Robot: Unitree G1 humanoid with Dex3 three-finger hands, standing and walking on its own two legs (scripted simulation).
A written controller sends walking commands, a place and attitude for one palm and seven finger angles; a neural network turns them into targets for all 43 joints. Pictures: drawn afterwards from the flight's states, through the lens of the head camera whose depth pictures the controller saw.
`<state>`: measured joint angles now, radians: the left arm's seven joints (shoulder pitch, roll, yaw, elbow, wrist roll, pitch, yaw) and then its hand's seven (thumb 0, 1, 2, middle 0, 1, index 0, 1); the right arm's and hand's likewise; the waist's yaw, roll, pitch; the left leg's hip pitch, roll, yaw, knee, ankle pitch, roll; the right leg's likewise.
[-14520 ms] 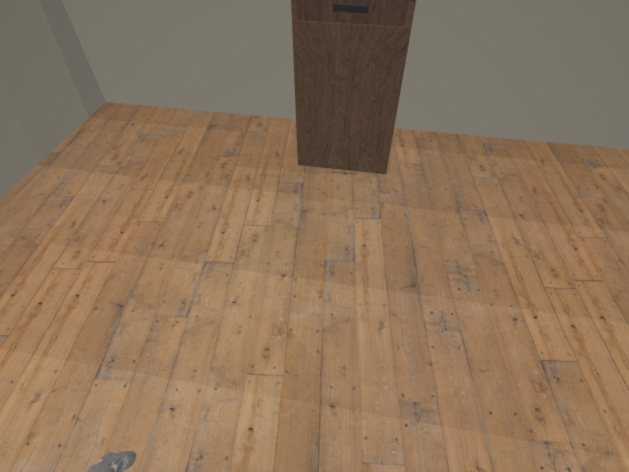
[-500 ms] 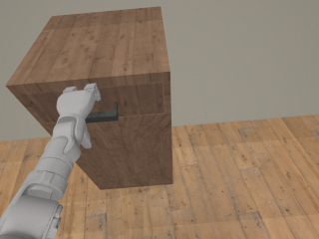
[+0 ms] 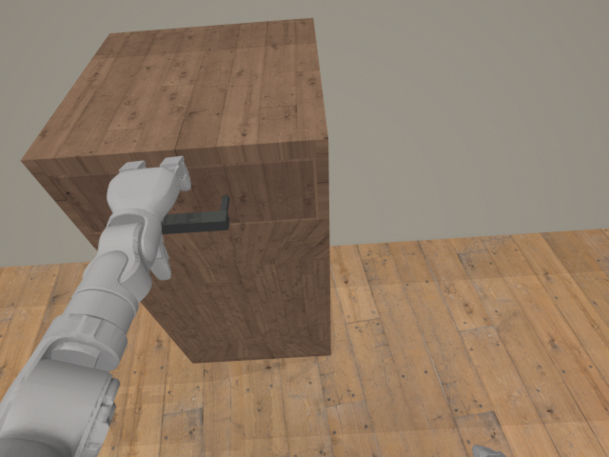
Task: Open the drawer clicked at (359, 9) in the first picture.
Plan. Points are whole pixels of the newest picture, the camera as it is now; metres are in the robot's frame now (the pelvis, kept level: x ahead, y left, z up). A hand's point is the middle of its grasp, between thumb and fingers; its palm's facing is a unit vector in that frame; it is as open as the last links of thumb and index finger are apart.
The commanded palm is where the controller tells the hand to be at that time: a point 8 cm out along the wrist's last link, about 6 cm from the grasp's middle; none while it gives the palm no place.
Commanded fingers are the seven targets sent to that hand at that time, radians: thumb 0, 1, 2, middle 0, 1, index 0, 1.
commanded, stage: move the hooked fingers above the handle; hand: left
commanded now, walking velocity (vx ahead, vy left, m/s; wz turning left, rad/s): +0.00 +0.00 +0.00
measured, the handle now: (191, 213) +0.49 +0.22 +0.02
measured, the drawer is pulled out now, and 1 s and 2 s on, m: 0.00 0.00 0.00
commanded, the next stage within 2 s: none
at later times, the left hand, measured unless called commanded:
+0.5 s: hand (156, 221) +0.43 +0.24 +0.07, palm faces -0.11 -0.02 -0.99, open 13.8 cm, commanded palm +0.41 +0.23 +0.14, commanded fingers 0.00 -0.50 0.30 -0.30 -1.20 -0.30 -1.20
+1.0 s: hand (161, 225) +0.42 +0.23 +0.07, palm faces -0.11 -0.04 -0.99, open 13.8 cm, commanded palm +0.40 +0.23 +0.14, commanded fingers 0.00 -0.50 0.30 -0.30 -1.20 -0.30 -1.20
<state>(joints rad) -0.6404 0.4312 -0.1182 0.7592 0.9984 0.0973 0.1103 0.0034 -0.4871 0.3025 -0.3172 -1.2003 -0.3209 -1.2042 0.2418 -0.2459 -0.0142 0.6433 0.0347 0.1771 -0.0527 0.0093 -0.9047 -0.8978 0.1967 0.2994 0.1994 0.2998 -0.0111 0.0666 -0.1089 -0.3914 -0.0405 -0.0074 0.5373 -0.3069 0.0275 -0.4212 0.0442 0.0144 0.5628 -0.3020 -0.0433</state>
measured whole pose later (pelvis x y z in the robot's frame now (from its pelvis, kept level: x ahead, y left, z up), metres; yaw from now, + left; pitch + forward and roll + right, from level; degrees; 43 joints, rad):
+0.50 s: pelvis +0.00 +0.02 +0.00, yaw +0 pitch +10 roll +0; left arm -0.67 0.42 -0.17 0.77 0.97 0.15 0.07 0.00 -0.49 0.30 -0.31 -1.20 -0.32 -1.20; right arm 0.26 -0.25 -0.02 0.65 0.04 0.18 -0.04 0.01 -0.90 -0.90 0.20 0.30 0.20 0.30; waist -0.02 0.07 -0.11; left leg -0.40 -0.06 -0.01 0.54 -0.31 0.05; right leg -0.42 0.03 0.01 0.55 -0.30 -0.02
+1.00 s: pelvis +0.00 +0.01 +0.00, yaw -1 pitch +8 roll +0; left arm -0.62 0.41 -0.15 0.73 0.97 0.16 0.05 0.00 -0.49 0.30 -0.34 -1.22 -0.32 -1.22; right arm 0.24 -0.25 0.00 0.64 0.05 0.21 -0.06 0.01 -0.90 -0.90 0.20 0.30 0.20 0.30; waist -0.02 0.07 -0.11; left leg -0.36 -0.05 0.00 0.52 -0.30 0.04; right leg -0.39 0.04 0.03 0.54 -0.29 -0.03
